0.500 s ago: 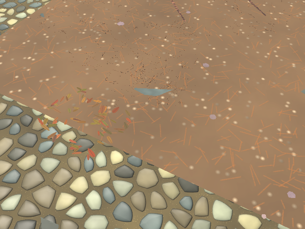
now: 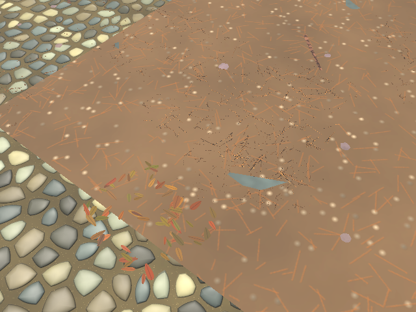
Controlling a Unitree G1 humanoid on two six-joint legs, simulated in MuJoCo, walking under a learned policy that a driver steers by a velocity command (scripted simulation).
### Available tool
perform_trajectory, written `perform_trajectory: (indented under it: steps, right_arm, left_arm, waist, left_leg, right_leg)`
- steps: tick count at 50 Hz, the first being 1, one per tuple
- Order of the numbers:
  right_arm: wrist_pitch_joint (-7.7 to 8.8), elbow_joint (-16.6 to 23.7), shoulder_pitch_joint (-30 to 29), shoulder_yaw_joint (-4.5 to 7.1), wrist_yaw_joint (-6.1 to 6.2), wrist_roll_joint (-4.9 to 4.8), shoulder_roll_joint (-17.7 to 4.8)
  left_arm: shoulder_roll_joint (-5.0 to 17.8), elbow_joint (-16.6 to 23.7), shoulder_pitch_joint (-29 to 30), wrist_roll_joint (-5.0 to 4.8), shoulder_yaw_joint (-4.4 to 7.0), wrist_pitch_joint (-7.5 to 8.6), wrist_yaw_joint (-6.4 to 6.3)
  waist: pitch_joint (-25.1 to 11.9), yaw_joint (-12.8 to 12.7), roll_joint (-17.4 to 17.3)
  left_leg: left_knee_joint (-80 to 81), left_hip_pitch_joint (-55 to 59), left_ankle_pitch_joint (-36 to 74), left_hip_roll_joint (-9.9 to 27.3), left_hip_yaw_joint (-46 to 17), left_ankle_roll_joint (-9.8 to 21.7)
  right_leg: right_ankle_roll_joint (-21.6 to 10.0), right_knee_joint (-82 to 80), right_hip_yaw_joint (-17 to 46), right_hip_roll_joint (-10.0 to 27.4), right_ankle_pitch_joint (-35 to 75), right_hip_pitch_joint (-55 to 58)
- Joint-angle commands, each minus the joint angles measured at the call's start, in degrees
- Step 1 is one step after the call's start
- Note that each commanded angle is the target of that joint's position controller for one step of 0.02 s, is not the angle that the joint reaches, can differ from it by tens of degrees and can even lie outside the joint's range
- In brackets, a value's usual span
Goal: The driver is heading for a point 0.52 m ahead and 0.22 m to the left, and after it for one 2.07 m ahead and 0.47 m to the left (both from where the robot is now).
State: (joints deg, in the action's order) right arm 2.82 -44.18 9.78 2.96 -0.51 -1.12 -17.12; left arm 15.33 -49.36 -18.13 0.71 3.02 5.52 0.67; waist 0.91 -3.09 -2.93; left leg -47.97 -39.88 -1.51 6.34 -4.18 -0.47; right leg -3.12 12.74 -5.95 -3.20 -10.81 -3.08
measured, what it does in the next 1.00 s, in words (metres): walks ahead, turning left: left foot, then right foot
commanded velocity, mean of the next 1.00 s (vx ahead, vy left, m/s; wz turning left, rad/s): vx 0.38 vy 0.00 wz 0.54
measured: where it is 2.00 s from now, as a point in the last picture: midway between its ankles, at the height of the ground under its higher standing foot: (184, 304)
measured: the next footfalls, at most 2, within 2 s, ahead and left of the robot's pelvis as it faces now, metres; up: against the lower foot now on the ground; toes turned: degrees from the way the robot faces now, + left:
left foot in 0.22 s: +0.29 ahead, +0.15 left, +0.00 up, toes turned +9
right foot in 0.68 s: +0.62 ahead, +0.03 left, +0.00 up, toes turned +27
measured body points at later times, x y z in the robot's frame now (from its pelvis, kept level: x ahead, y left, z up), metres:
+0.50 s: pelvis +0.28 +0.08 +0.00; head +0.31 +0.10 +0.45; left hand +0.40 +0.38 -0.10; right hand +0.43 -0.18 -0.10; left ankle +0.25 +0.14 -0.75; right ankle +0.47 -0.08 -0.68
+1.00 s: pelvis +0.48 +0.09 -0.01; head +0.52 +0.11 +0.44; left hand +0.44 +0.39 -0.12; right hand +0.77 -0.07 -0.10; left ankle +0.45 +0.23 -0.70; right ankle +0.58 +0.01 -0.75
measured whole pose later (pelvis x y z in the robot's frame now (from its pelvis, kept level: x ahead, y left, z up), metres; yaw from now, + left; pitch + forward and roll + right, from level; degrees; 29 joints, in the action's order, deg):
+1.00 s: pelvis +0.48 +0.09 -0.01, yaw +34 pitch +1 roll -1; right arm -3.6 -34.7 11.3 4.6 1.3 -0.8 -18.5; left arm 15.8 -44.2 -6.9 0.7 3.5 1.1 -0.8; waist 4.8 -1.0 -1.2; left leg -52.6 -32.1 -18.8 3.3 -0.8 -3.5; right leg -1.4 22.5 -7.7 1.8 -7.9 -15.8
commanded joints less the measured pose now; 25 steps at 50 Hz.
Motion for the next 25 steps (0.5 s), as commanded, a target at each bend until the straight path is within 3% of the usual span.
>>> perform_trajectory:
  steps: [1,4,7,9,10,11,12,13,14,15,16,18,20,22,25]
  right_arm:
    - [0.74,4.3,-4.2,0.12,-0.78,0.05,-1.7]
    - [0.69,6.7,-8.3,-0.05,-1.72,-0.04,-1.4]
    - [0.54,8.9,-9.4,0.37,-2.79,0.07,-2.4]
    - [0.2,8.8,-4.5,1.63,-3.02,0.21,-4.6]
    - [0.06,7.1,3.2,3.04,-2.79,0.1,-6.7]
    - [-0.28,4.8,12.9,5.02,-1.9,-0.13,-10.6]
    - [-0.38,4.5,15.4,6.52,-1.07,-0.4,-17.5]
    - [0.13,6.0,16.6,5.28,-1.21,-0.33,-14.3]
    - [0.55,5.8,14.9,4.19,-1.27,0.33,-11.0]
    - [0.81,6.1,11.7,3.83,-1.15,0.31,-9.6]
    - [0.77,6.8,7.8,3.33,-1.06,0.29,-8.1]
    - [0.72,8.6,3.9,2.62,-0.72,1.1,-6.2]
    - [0.95,8.7,4.0,2.92,-0.18,0.76,-7.0]
    - [0.97,8.2,5.5,3.38,0.61,0.5,-8.5]
    - [0.47,7.3,7.8,3.59,1.34,0.08,-8.9]
  left_arm:
    - [9.4,3.0,2.7,-0.28,2.07,0.89,-0.71]
    - [10.1,1.2,0.0,-0.87,2.41,-0.13,-0.87]
    - [11.3,0.6,0.2,-1.5,2.94,-1.63,-1.26]
    - [12.9,1.2,1.6,-1.64,3.48,-2.6,-1.93]
    - [13.0,1.6,2.6,-1.62,3.46,-3.19,-2.31]
    - [11.7,2.3,2.1,-1.11,2.86,-3.13,-2.7]
    - [4.3,5.3,-3.4,0.75,0.32,-1.65,-1.75]
    - [5.7,5.4,-0.6,-0.08,0.04,0.81,-0.71]
    - [9.5,7.1,5.6,-2.57,1.17,2.21,0.1]
    - [9.0,8.1,7.9,-2.74,0.86,2.97,0.12]
    - [8.7,7.8,8.5,-1.43,1.03,3.04,-0.33]
    - [9.0,7.6,6.9,-0.29,1.63,1.7,-0.61]
    - [7.4,7.8,6.0,0.18,1.45,0.54,-0.77]
    - [6.2,9.1,9.5,0.32,1.06,0.07,-0.99]
    - [4.5,10.8,16.2,0.02,0.3,0.38,-0.63]
  waist:
    - [2.4,-0.3,5.5]
    - [3.9,-1.9,4.8]
    - [3.7,-0.9,5.7]
    - [-0.6,2.6,7.8]
    - [-4.8,7.0,7.2]
    - [-10.1,11.4,4.0]
    - [-16.0,7.3,-10.9]
    - [-23.9,9.0,-8.0]
    - [-16.8,10.4,-4.4]
    - [-10.8,8.7,-0.6]
    - [-6.5,6.2,2.6]
    - [-4.2,2.7,0.4]
    - [-3.7,1.9,0.1]
    - [-2.1,2.7,0.2]
    - [-1.2,5.3,-1.1]
  left_leg:
    - [7.7,3.1,7.9,-0.4,1.9,0.4]
    - [12.0,0.4,6.2,-1.0,2.9,1.7]
    - [13.9,0.4,-1.7,-2.6,5.5,4.0]
    - [13.4,8.8,-7.6,-6.4,9.2,6.3]
    - [15.6,19.0,-6.5,-9.0,10.4,7.9]
    - [17.1,35.8,-4.6,-7.6,5.1,10.6]
    - [19.1,58.5,-10.3,7.5,-24.1,20.8]
    - [29.0,64.8,-17.0,13.2,-44.3,25.2]
    - [30.6,60.5,-15.8,11.5,-36.1,21.4]
    - [30.7,52.0,-11.8,9.1,-28.5,19.3]
    - [31.4,43.4,-6.0,6.8,-22.6,17.8]
    - [34.0,33.2,1.7,3.8,-17.5,17.2]
    - [35.2,28.8,6.5,2.6,-14.2,17.7]
    - [35.6,26.5,7.7,1.2,-11.5,17.0]
    - [34.7,24.7,2.1,-1.6,-9.2,14.1]
  right_leg:
    - [-7.1,-7.2,2.7,15.3,13.0,-3.3]
    - [-6.5,-5.3,1.0,17.5,14.9,3.8]
    - [-4.9,0.2,-0.7,19.4,26.4,9.8]
    - [-3.4,9.8,-2.7,19.0,46.2,10.8]
    - [-2.0,20.3,-4.4,17.3,50.9,8.3]
    - [0.2,35.0,-5.0,14.9,42.1,-2.3]
    - [4.1,57.3,-3.7,5.2,-1.4,-28.9]
    - [4.0,65.9,9.2,0.1,-23.1,-38.6]
    - [2.7,67.1,12.0,3.7,-18.8,-43.8]
    - [1.9,63.0,11.1,6.2,-13.6,-43.5]
    - [2.2,57.6,10.6,8.2,-10.5,-40.5]
    - [3.4,52.2,10.8,9.9,-7.0,-33.3]
    - [5.4,47.9,9.6,9.6,-4.8,-31.5]
    - [7.0,40.5,9.0,8.6,0.8,-32.3]
    - [7.6,26.5,8.8,6.0,12.3,-28.8]
Keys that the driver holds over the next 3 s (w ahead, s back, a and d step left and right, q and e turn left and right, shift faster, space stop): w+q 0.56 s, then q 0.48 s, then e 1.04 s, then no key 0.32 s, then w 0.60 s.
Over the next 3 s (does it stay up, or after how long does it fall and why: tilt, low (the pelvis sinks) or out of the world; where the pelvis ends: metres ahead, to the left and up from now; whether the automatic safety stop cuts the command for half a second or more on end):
stays up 0.66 0.19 0.00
